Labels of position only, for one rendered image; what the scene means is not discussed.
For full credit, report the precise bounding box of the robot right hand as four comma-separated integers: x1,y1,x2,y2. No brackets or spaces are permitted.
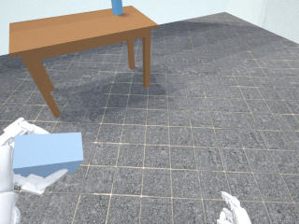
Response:
217,191,251,224

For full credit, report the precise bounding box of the sponge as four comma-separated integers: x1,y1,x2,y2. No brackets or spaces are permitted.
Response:
12,133,84,178

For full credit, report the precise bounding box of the robot left hand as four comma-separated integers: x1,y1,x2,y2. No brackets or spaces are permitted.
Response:
0,118,68,196

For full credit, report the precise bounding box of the table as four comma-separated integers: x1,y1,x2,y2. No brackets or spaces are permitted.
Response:
8,6,158,117

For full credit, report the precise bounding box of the robot left forearm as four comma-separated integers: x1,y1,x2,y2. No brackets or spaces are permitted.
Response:
0,191,21,224

